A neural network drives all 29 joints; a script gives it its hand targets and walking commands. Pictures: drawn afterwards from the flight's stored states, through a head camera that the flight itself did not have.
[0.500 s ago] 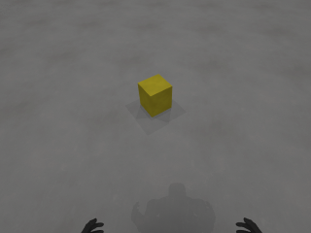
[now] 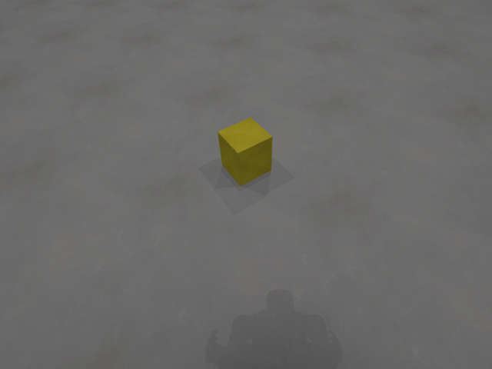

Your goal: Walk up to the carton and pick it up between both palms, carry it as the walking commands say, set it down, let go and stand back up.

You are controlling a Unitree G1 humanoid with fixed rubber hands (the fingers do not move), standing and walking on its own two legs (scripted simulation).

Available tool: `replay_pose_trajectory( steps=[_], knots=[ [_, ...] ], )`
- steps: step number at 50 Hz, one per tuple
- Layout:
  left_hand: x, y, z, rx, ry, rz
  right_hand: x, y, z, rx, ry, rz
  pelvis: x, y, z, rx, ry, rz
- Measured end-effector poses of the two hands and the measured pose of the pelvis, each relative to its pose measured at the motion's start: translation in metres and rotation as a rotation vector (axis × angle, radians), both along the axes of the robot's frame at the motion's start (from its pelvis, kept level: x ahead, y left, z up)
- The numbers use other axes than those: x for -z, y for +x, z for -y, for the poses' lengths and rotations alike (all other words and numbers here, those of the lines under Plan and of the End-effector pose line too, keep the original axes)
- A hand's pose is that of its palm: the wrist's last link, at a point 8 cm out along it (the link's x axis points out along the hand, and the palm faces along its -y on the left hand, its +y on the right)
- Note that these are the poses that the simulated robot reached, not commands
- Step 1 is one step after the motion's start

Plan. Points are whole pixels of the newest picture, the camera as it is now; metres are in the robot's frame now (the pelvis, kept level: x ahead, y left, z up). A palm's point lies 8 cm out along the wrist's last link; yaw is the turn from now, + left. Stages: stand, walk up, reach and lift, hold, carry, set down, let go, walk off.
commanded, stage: walk up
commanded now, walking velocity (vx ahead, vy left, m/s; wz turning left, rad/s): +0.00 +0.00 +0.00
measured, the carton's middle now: (245, 151) +1.25 +0.06 -0.64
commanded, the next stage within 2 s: none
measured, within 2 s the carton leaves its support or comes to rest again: neither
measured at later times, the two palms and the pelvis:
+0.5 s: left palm out of the picture -0.05 +0.24 -0.11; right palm (375, 304) +0.24 -0.20 -0.09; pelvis +0.07 +0.01 +0.01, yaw +2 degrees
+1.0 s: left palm (163, 214) +0.47 +0.24 -0.12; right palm (382, 347) +0.17 -0.20 -0.11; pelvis +0.30 +0.02 +0.00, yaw +2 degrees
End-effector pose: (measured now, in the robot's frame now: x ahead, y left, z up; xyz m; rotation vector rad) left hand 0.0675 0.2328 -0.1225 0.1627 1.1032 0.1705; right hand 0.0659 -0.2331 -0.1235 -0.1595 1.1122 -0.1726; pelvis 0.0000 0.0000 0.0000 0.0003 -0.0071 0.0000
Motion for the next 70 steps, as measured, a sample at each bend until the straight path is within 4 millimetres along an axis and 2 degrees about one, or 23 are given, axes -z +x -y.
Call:
replay_pose_trajectory(
  steps=[7,10,13,15,18,21,25,28,30,31,33,38,41,43,46,50,52,53,55,58,62,66,70],
  knots=[
    [0.004,-0.016,-0.002,-0.012,0.005,-0.062,0.003,-0.015,0.002,0.014,-0.004,-0.051,-0.002,-0.001,0.001,-0.003,0.000,0.001],
    [0.003,-0.017,-0.006,-0.023,0.013,-0.070,0.005,-0.026,0.011,0.034,0.010,-0.085,-0.001,0.003,0.005,-0.004,0.009,-0.019],
    [-0.001,-0.021,-0.010,-0.045,0.037,-0.045,0.010,-0.018,0.022,0.007,0.012,-0.103,0.002,0.008,0.011,-0.023,0.003,-0.027],
    [0.000,-0.043,-0.011,-0.080,0.042,-0.087,0.005,0.010,0.023,-0.054,0.003,-0.065,0.001,0.013,0.013,-0.033,0.009,-0.034],
    [-0.003,-0.084,-0.008,-0.134,0.027,-0.209,-0.010,0.066,0.017,-0.126,0.013,0.055,-0.006,0.026,0.009,-0.029,0.017,-0.039],
    [-0.011,-0.107,-0.007,-0.177,0.011,-0.295,-0.024,0.116,0.001,-0.168,0.034,0.141,-0.013,0.043,0.001,-0.030,0.025,-0.045],
    [-0.012,-0.113,-0.008,-0.214,-0.028,-0.370,-0.034,0.174,-0.033,-0.218,0.060,0.206,-0.014,0.069,-0.015,-0.039,0.026,-0.047],
    [-0.002,-0.101,-0.016,-0.241,-0.061,-0.402,-0.032,0.210,-0.058,-0.250,0.047,0.220,-0.007,0.093,-0.032,-0.044,0.015,-0.045],
    [0.011,-0.088,-0.026,-0.235,-0.077,-0.428,-0.024,0.228,-0.069,-0.246,0.021,0.238,0.005,0.110,-0.045,-0.035,-0.002,-0.043],
    [0.016,-0.077,-0.031,-0.215,-0.081,-0.437,-0.020,0.228,-0.071,-0.228,0.009,0.234,0.009,0.117,-0.050,-0.032,-0.003,-0.041],
    [0.021,-0.038,-0.043,-0.170,-0.086,-0.403,-0.015,0.212,-0.067,-0.178,-0.010,0.165,0.007,0.133,-0.055,-0.026,-0.009,-0.038],
    [0.015,0.102,-0.066,-0.063,-0.080,-0.196,-0.017,0.142,-0.045,-0.031,-0.045,-0.096,-0.009,0.178,-0.058,-0.032,-0.022,-0.036],
    [0.007,0.183,-0.068,-0.005,-0.070,-0.097,-0.021,0.109,-0.040,0.040,-0.051,-0.225,-0.013,0.206,-0.055,-0.034,-0.026,-0.036],
    [0.002,0.235,-0.063,0.033,-0.068,-0.039,-0.023,0.095,-0.041,0.081,-0.043,-0.301,-0.014,0.225,-0.051,-0.035,-0.027,-0.036],
    [-0.004,0.310,-0.045,0.093,-0.076,0.040,-0.022,0.088,-0.041,0.133,-0.019,-0.389,-0.011,0.255,-0.041,-0.036,-0.021,-0.035],
    [-0.007,0.402,-0.010,0.160,-0.073,0.125,-0.010,0.108,-0.033,0.170,0.019,-0.470,-0.001,0.303,-0.023,-0.039,-0.007,-0.038],
    [-0.004,0.440,0.003,0.167,-0.050,0.172,0.004,0.128,-0.024,0.160,0.040,-0.509,0.011,0.330,-0.010,-0.047,0.004,-0.038],
    [-0.001,0.452,0.005,0.158,-0.030,0.189,0.012,0.142,-0.018,0.145,0.047,-0.520,0.018,0.342,-0.004,-0.049,0.011,-0.037],
    [0.003,0.454,0.006,0.129,-0.004,0.155,0.023,0.186,-0.004,0.119,0.049,-0.480,0.019,0.361,0.003,-0.047,0.015,-0.036],
    [-0.001,0.425,-0.003,0.049,0.024,0.025,0.025,0.273,0.011,0.057,0.047,-0.342,0.007,0.389,0.007,-0.049,0.025,-0.028],
    [-0.015,0.381,-0.014,-0.066,0.051,-0.121,0.018,0.382,0.015,-0.030,0.057,-0.192,-0.008,0.426,0.006,-0.043,0.034,-0.018],
    [-0.023,0.350,-0.018,-0.149,0.054,-0.241,0.009,0.466,0.005,-0.088,0.071,-0.101,-0.015,0.462,-0.001,-0.039,0.038,-0.014],
    [-0.025,0.342,-0.019,-0.198,0.034,-0.332,0.003,0.536,-0.019,-0.135,0.092,-0.037,-0.017,0.497,-0.015,-0.035,0.034,-0.016]
  ],
)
